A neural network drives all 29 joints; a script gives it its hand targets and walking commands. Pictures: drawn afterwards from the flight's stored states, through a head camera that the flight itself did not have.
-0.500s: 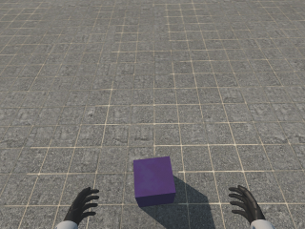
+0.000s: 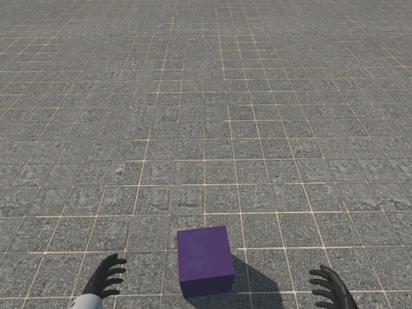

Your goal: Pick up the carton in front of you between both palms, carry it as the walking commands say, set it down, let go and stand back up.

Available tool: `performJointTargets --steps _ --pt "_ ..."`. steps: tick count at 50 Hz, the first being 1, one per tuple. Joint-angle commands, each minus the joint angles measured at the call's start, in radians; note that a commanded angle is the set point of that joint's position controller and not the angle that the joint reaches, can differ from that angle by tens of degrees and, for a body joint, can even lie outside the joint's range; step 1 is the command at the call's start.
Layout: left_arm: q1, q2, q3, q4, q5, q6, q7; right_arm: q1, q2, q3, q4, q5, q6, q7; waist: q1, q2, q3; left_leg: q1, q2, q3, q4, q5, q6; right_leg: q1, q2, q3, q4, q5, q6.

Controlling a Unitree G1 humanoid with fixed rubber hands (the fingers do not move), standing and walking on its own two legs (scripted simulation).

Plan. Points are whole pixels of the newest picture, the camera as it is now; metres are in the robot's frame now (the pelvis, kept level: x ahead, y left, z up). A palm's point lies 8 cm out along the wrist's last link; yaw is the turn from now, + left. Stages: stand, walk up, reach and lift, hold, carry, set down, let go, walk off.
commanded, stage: stand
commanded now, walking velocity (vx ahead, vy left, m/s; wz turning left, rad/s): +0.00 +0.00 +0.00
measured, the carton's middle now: (204, 262) +0.44 +0.04 -0.65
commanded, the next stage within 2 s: none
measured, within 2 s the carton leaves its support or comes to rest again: neither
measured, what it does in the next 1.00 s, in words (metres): stands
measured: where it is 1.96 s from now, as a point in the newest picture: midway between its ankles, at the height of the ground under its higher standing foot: outside the picture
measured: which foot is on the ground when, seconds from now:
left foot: down 0.00-1.00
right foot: down 0.00-1.00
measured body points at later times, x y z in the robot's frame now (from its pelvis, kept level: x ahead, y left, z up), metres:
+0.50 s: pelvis +0.02 +0.01 +0.00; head +0.03 +0.03 +0.45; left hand +0.17 +0.30 -0.10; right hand +0.15 -0.28 -0.08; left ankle +0.00 +0.11 -0.74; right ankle -0.03 -0.11 -0.74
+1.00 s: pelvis +0.00 +0.01 +0.01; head +0.00 +0.03 +0.46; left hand +0.13 +0.31 -0.11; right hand +0.12 -0.30 -0.09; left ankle +0.00 +0.11 -0.74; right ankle -0.03 -0.11 -0.74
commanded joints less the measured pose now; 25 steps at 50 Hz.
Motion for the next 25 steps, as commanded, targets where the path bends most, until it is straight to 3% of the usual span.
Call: performJointTargets --steps 1,3,5,12,25 --pt "-0.06 0.185 0.062 0.021 0.018 -0.108 0.031 -0.022 -0.215 -0.075 0.019 -0.037 -0.054 -0.03 -0.005 -0.068 -0.032 -0.083 0.063 -0.03 -0.058 0.047 -0.018 -0.143 -0.068 0.068 -0.102 -0.019 0.015" --pt "-0.064 0.175 0.058 0.054 0.022 -0.139 0.026 -0.042 -0.205 -0.069 0.042 -0.034 -0.074 -0.029 -0.006 -0.002 -0.039 -0.107 0.076 -0.057 -0.086 -0.01 -0.007 -0.136 -0.067 0.074 -0.085 -0.029 0.007" --pt "-0.064 0.176 0.058 0.089 0.019 -0.158 0.017 -0.067 -0.207 -0.066 0.064 -0.032 -0.086 -0.026 0.002 0.029 -0.077 -0.115 0.087 -0.071 -0.097 0.047 0.002 -0.086 -0.065 0.064 -0.058 0.067 0.008" --pt "-0.052 0.214 0.053 0.18 0.017 -0.187 0.024 -0.055 -0.242 -0.064 0.131 -0.024 -0.097 -0.036 -0.006 0.031 -0.138 -0.023 0.101 -0.067 -0.056 0.318 0.007 -0.046 -0.079 0.067 -0.043 0.28 0.009" --pt "-0.046 0.242 0.04 0.289 0.01 -0.198 0.036 -0.072 -0.283 -0.051 0.224 -0.014 -0.105 -0.046 -0.005 0.007 -0.124 0.019 0.113 -0.078 -0.07 0.411 0.014 -0.021 -0.093 0.073 -0.058 0.352 0.004"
